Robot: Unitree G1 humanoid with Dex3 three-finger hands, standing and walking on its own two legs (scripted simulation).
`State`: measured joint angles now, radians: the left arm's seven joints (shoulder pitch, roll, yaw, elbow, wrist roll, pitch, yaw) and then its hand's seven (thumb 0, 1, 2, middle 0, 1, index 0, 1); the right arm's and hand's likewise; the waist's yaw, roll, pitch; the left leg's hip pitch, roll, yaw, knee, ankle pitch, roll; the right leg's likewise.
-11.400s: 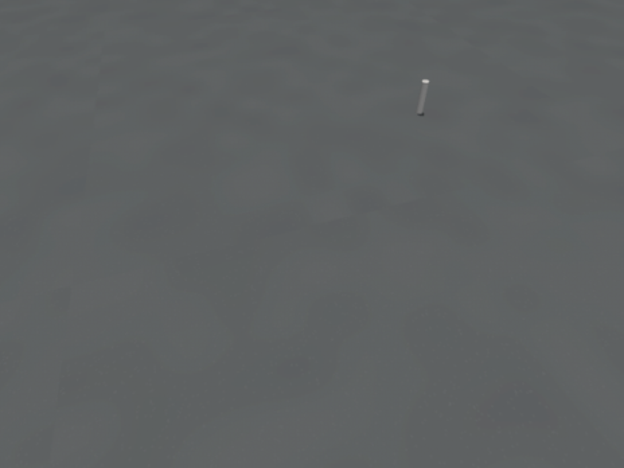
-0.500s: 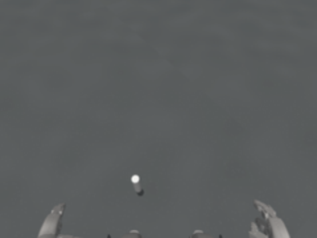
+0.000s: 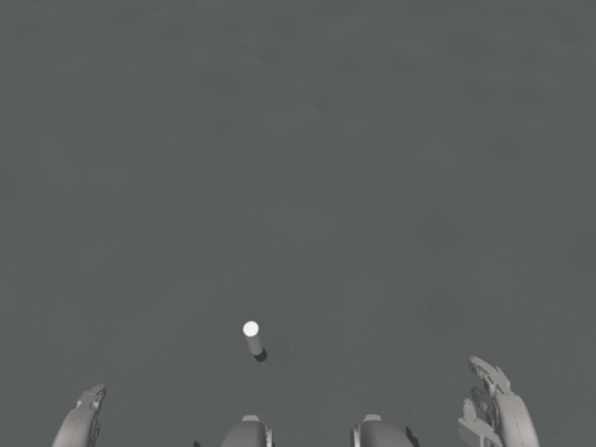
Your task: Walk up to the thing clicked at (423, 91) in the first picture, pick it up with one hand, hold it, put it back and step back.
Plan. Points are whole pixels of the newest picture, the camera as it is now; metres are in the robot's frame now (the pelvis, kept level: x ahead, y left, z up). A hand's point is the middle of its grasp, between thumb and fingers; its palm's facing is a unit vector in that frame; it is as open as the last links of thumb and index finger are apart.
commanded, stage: go down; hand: left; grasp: from the side
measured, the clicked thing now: (253, 339) +0.43 +0.14 -0.60
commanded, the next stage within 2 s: approach in 1.84 s
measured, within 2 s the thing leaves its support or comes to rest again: neither
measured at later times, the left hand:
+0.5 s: hand (145, 357) +0.29 +0.29 -0.21, palm faces +0.01 -0.98 -0.19, open 17.4 cm
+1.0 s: hand (149, 327) +0.35 +0.31 -0.26, palm faces -0.03 -0.99 -0.10, open 17.3 cm
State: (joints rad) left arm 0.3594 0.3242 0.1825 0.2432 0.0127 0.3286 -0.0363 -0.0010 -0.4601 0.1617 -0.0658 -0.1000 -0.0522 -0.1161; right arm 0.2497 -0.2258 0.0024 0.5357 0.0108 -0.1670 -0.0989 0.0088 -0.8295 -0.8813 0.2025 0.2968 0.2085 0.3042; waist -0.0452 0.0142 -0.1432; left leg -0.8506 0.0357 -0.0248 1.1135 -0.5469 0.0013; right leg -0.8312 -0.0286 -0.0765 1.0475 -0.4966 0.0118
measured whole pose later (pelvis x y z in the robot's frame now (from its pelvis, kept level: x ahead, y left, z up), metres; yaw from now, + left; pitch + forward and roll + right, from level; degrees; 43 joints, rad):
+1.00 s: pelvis -0.09 +0.00 -0.24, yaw -4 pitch +34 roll -6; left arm -0.62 0.75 0.62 1.06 -0.11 -0.38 -0.60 -0.01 -0.50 0.05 -0.06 -0.07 -0.06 -0.06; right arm 0.18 -0.33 0.07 0.67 -0.02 -0.17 -0.02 0.01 -0.89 -0.90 0.20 0.30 0.21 0.30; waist -0.13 -0.01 -0.16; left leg -1.93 0.03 -0.06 2.01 -0.69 0.01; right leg -1.90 -0.05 -0.07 1.93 -0.63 0.00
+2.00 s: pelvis -0.10 +0.01 -0.31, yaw -6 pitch +32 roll -8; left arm -0.83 0.95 0.68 1.16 -0.10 -0.38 -0.70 -0.01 -0.50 0.06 -0.06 -0.08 -0.06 -0.08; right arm 0.16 -0.36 0.16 0.65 -0.05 -0.14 -0.01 0.00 -0.89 -0.90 0.20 0.30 0.21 0.30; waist -0.20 -0.02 -0.08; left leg -2.13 0.02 -0.10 2.24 -0.68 0.02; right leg -2.08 -0.05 -0.10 2.12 -0.61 0.01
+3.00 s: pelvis -0.11 +0.02 -0.40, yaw -14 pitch +17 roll -17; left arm -0.84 0.94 0.43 1.54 -0.08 -0.98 -0.28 -0.01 -0.60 0.01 -0.06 -0.08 -0.07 -0.07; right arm -0.08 -0.40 0.51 0.57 -0.32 -0.02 0.10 0.00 -0.93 -0.90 0.20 0.30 0.21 0.30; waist -0.33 -0.23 0.27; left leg -2.24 0.02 -0.31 2.60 -0.71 0.02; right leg -2.10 0.00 -0.25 2.33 -0.56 0.04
